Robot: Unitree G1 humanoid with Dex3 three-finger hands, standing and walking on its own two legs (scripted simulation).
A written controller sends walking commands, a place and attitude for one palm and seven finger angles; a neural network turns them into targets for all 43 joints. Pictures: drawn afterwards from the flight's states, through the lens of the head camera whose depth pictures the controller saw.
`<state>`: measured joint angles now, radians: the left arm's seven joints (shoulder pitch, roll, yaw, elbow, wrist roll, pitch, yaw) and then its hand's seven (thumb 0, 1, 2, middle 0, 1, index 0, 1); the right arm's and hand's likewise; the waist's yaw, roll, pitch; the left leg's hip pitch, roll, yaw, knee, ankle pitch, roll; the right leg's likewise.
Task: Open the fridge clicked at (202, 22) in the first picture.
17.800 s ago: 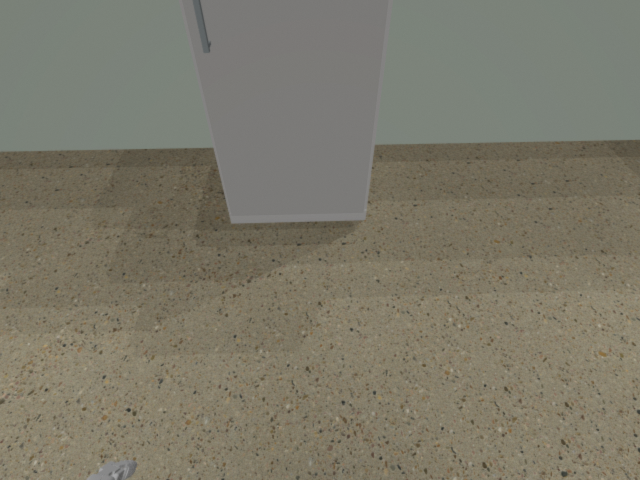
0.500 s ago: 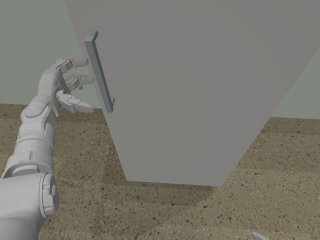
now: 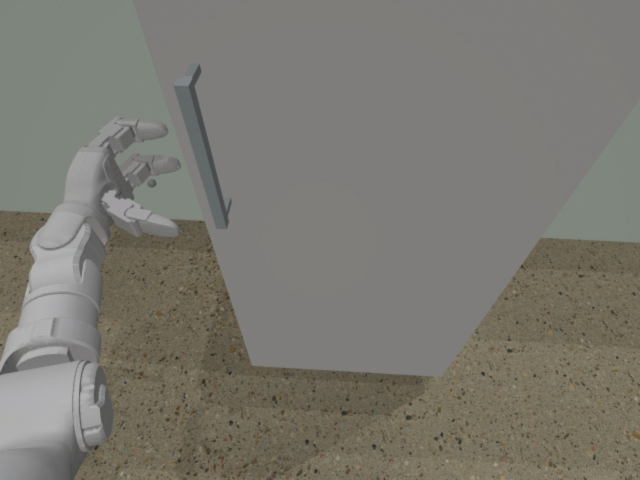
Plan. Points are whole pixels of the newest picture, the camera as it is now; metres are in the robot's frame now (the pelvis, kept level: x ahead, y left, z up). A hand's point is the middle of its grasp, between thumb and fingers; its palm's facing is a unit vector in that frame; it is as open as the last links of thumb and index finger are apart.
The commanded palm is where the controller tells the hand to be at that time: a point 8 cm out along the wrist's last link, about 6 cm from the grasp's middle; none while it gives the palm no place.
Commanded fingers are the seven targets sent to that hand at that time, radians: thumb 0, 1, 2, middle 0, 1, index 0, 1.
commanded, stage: move the hooked fingers beside the handle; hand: left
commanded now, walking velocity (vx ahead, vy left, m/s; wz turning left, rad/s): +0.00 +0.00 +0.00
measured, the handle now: (209, 157) +0.49 +0.15 +0.14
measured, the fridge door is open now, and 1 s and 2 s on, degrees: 0 0 0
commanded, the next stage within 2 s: feel for the door with the fingertips in 0.38 s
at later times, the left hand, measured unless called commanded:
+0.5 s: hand (164, 184) +0.44 +0.20 +0.14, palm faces -0.08 -1.00 +0.00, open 13.9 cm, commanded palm +0.41 +0.25 +0.15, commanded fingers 0.00 -0.50 0.30 -0.30 -1.20 -0.30 -1.20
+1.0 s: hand (192, 183) +0.43 +0.16 +0.15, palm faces -0.05 -1.00 +0.00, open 13.9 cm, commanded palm +0.41 +0.22 +0.15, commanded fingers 0.00 -0.50 0.30 -0.30 -1.20 -0.30 -1.20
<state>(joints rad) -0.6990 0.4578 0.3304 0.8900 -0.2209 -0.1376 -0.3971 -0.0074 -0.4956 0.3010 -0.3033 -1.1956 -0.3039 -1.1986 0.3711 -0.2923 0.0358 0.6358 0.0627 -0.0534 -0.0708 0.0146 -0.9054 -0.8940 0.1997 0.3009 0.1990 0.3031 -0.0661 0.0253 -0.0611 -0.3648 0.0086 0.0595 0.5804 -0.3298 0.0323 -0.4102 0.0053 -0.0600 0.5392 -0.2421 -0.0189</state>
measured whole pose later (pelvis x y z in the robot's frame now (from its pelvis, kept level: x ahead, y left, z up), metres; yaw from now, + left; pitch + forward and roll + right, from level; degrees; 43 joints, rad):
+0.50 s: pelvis +0.00 +0.01 +0.00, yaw +0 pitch +7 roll -1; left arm -0.74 0.43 0.30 0.91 -0.20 -0.14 -0.35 -0.01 -0.50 0.30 -0.30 -1.20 -0.30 -1.20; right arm 0.35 -0.28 0.05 0.63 0.05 -0.05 -0.06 0.01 -0.90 -0.89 0.20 0.30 0.20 0.30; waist -0.07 0.03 -0.05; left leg -0.38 0.00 0.06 0.59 -0.33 0.04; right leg -0.43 -0.01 -0.06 0.55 -0.25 -0.01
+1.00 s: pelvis +0.00 -0.01 +0.00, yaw +0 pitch +5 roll +0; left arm -0.71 0.35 0.27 0.83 -0.18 -0.11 -0.25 -0.01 -0.50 0.30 -0.31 -1.20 -0.31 -1.20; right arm 0.32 -0.27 0.04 0.62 0.06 -0.05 -0.06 0.01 -0.91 -0.89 0.20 0.30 0.20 0.30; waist -0.06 0.03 -0.05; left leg -0.34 0.01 0.06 0.57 -0.32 0.02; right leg -0.39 0.01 -0.06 0.55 -0.25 -0.03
